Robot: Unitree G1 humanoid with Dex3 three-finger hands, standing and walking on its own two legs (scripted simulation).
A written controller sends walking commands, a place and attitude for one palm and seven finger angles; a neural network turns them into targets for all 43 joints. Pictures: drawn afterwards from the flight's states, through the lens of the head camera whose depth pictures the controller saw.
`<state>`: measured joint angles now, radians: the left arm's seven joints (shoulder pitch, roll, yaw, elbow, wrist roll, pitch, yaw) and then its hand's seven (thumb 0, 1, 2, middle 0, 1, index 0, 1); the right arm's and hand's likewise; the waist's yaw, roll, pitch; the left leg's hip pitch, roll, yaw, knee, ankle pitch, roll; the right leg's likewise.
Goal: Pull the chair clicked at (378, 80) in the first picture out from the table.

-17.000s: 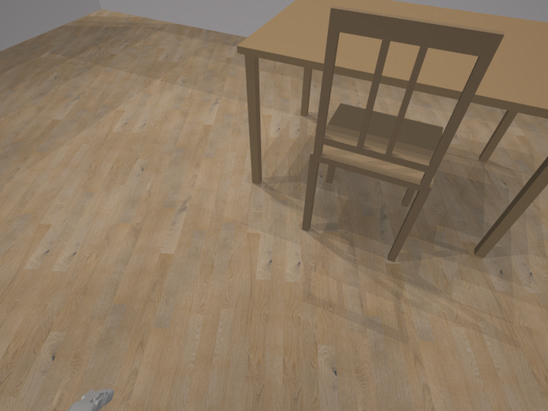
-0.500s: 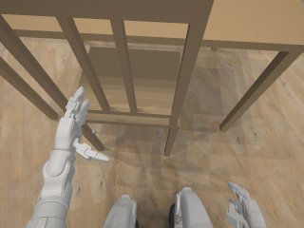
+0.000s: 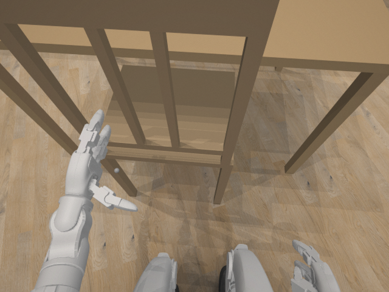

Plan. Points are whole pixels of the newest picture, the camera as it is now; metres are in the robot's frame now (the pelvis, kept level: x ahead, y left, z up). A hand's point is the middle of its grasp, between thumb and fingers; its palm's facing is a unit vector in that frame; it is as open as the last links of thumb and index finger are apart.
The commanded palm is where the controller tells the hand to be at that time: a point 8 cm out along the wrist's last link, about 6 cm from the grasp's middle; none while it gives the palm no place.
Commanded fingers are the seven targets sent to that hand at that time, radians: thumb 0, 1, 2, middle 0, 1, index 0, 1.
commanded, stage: aim the fingers beside a spindle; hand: left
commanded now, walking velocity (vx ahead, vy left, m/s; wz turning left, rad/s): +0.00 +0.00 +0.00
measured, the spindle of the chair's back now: (124, 100) +0.49 +0.17 +0.06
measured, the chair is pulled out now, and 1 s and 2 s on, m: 0.00 0.00 0.00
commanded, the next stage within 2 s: push the fingers through the gap in 1.56 s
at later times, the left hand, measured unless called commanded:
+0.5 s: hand (125, 176) +0.34 +0.15 +0.01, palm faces -0.11 -0.99 -0.05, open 16.9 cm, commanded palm +0.32 +0.21 +0.02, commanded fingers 0.00 -0.50 0.30 -0.06 -0.08 -0.06 -0.08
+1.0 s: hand (123, 170) +0.35 +0.16 +0.01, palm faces -0.08 -1.00 -0.04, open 16.9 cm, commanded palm +0.33 +0.21 +0.02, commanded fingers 0.00 -0.50 0.30 -0.06 -0.08 -0.06 -0.08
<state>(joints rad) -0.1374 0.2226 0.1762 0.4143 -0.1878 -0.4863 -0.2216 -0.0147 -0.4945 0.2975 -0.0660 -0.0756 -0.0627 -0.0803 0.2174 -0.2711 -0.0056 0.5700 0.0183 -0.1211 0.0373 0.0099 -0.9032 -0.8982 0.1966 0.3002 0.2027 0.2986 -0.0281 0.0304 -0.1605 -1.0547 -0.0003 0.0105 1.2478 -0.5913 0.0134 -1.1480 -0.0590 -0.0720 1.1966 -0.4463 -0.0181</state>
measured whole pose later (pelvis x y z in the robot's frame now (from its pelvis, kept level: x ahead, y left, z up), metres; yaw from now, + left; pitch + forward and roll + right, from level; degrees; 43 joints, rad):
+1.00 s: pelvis +0.00 +0.00 +0.00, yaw +0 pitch +23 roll -1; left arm -0.18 0.21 0.16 0.46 -0.18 -0.47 -0.23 -0.01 -0.50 0.30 -0.07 -0.08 -0.06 -0.08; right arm 0.20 -0.28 0.00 0.58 0.01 -0.13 0.03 0.01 -0.90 -0.90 0.20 0.30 0.20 0.30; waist -0.04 0.03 -0.16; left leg -1.09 0.00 0.00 1.27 -0.60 0.02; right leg -1.17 -0.06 -0.08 1.21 -0.45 -0.01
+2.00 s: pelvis +0.00 +0.01 -0.01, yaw +0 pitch +25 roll -1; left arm -0.32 0.24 0.19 0.54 -0.18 -0.44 -0.24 -0.02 -0.50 0.30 -0.06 -0.08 -0.06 -0.08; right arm 0.21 -0.28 0.00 0.59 0.00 -0.13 0.02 0.01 -0.90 -0.90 0.20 0.30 0.20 0.30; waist -0.06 0.04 -0.15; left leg -1.12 0.00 0.00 1.29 -0.60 0.02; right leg -1.20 -0.06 -0.07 1.22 -0.44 -0.01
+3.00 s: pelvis -0.01 +0.01 -0.02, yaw -1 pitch +28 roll -1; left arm -0.74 0.34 0.33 1.01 -0.07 -0.53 -0.17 -0.01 -0.49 0.30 -0.07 -0.08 -0.06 -0.08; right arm 0.30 -0.28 0.00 0.64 -0.03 -0.03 0.06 0.01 -0.90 -0.90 0.20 0.30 0.20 0.30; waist -0.14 0.04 -0.14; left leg -1.20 0.01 0.02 1.32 -0.60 0.03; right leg -1.29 -0.04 -0.06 1.23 -0.42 -0.01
